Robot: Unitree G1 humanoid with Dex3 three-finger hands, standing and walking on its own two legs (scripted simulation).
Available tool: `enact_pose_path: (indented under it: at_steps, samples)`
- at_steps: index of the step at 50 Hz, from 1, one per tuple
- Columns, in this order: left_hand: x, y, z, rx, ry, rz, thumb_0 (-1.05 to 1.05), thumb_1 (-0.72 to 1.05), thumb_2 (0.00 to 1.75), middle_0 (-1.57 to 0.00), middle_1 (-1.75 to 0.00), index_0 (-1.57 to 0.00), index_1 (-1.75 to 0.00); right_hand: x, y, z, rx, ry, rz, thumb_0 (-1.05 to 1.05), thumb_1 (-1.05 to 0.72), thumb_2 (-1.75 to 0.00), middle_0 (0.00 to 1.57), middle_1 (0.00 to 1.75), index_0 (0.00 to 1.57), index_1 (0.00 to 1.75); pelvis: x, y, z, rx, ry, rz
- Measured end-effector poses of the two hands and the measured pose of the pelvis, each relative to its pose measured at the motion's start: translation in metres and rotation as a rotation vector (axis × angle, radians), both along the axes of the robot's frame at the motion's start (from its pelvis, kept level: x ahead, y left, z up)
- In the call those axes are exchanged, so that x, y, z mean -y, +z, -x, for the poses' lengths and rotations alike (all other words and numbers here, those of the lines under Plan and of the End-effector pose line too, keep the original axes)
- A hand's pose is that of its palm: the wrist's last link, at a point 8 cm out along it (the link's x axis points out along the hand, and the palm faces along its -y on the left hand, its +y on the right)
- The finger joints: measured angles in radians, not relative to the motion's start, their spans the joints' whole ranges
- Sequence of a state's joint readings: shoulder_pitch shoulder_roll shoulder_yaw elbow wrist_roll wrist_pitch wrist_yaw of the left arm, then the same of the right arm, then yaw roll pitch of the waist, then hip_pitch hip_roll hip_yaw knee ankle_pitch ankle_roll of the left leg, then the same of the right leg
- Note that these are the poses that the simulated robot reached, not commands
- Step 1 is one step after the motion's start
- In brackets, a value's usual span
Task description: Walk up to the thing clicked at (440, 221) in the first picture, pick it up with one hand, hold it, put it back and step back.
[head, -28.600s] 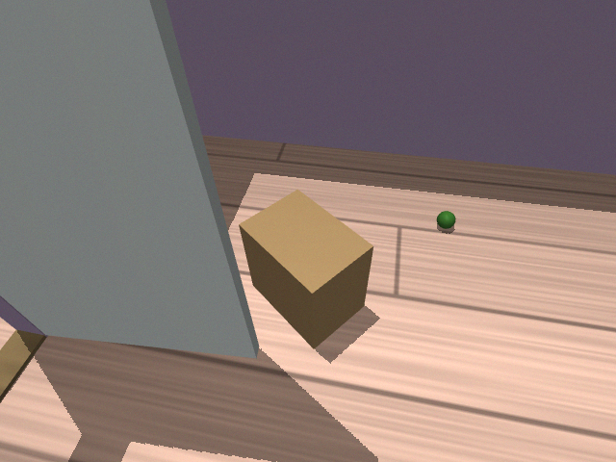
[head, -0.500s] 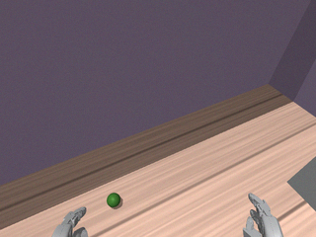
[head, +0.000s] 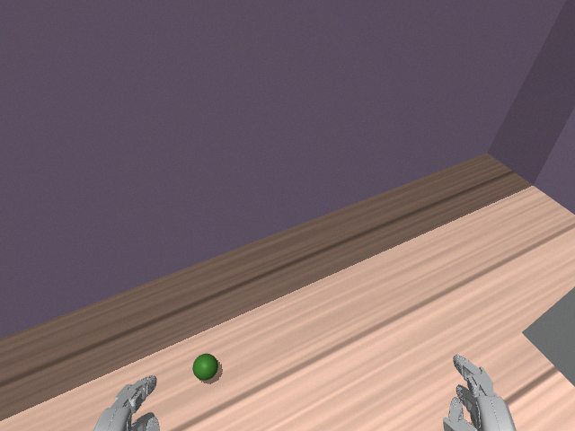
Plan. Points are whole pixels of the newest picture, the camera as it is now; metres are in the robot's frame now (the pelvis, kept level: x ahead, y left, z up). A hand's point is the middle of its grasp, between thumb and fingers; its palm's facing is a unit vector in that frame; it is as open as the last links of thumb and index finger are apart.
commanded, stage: home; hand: left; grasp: from above
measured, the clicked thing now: (205, 366) +0.48 +0.27 -0.68
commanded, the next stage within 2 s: stand in 0.44 s
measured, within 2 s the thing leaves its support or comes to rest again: neither
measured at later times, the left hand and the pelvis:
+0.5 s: hand out of the picture +0.16 +0.18 -0.05, palm faces +0.05 -0.98 -0.20, open 7.4 cm; pelvis +0.00 +0.00 +0.00, yaw +0 degrees
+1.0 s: hand out of the picture +0.05 +0.24 -0.11, palm faces +0.03 -0.95 -0.31, open 7.4 cm; pelvis -0.01 +0.01 +0.05, yaw +0 degrees
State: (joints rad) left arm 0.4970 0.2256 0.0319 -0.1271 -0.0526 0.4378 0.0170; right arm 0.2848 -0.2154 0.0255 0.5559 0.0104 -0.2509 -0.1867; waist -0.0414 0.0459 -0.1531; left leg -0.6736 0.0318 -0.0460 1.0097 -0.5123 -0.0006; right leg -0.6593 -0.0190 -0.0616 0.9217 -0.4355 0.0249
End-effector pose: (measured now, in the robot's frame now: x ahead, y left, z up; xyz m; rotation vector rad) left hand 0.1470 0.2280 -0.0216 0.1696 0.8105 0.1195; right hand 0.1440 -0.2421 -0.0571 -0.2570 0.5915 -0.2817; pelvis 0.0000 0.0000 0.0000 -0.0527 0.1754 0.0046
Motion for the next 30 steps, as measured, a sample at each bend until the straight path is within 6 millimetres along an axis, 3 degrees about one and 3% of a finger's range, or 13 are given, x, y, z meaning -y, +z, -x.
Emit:
enact_pose_path:
  at_steps: [27,30]
  samples:
    - [0.000,0.000,0.004,0.001,0.004,-0.002,0.01,0.90,0.90,-0.20,-0.30,-0.20,-0.30,-0.001,0.000,0.001,0.004,0.004,-0.007,0.02,-0.90,-0.90,0.20,0.30,0.20,0.30,0.001,-0.001,0.003,0.001,0.002,0.001]
    - [-0.007,-0.014,0.000,0.031,-0.032,-0.074,0.01,0.90,0.90,-0.21,-0.30,-0.20,-0.30,0.003,-0.012,0.005,-0.148,0.105,0.033,0.01,-0.90,-0.90,0.20,0.30,0.20,0.30,0.001,0.004,0.010,0.070,-0.002,-0.019]
